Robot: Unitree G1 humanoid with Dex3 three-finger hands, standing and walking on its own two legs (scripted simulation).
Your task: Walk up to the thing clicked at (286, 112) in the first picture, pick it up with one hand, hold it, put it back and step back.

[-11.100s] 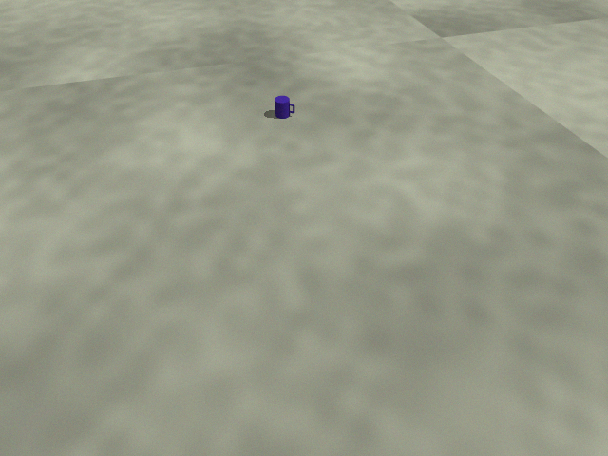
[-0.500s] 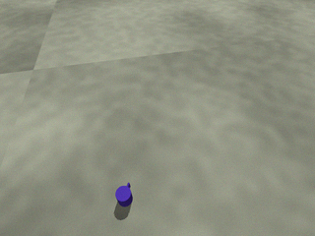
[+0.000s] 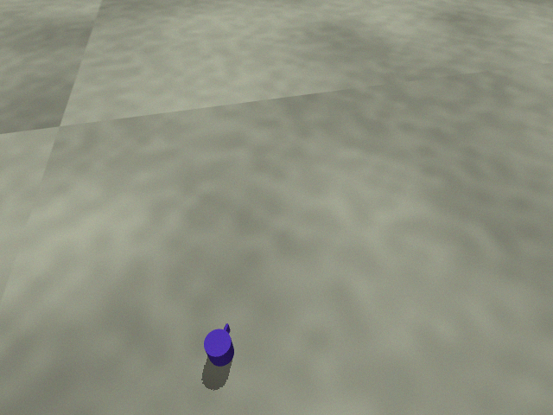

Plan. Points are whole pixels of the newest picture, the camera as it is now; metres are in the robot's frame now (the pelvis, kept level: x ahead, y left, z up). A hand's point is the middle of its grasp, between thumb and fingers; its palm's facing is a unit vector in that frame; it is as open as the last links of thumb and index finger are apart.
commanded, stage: stand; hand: left
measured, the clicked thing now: (221, 343) +0.47 +0.21 -0.73
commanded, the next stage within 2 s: walk up in 0.14 s
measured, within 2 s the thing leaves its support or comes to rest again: neither
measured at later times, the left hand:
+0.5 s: hand out of the picture +0.09 +0.25 -0.17, palm faces +0.01 -0.94 -0.33, open 7.4 cm
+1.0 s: hand out of the picture +0.11 +0.27 -0.17, palm faces +0.01 -0.94 -0.35, open 7.4 cm
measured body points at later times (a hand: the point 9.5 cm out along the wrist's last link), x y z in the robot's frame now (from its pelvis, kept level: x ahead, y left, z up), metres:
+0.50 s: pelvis +0.03 +0.00 -0.01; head +0.04 +0.00 +0.44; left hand +0.09 +0.30 -0.14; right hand +0.09 -0.31 -0.14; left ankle -0.01 +0.14 -0.75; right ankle -0.01 -0.13 -0.75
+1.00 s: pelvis +0.04 +0.00 -0.02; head +0.07 +0.02 +0.43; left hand +0.11 +0.32 -0.15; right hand +0.13 -0.30 -0.13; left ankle +0.04 +0.12 -0.75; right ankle +0.00 -0.13 -0.73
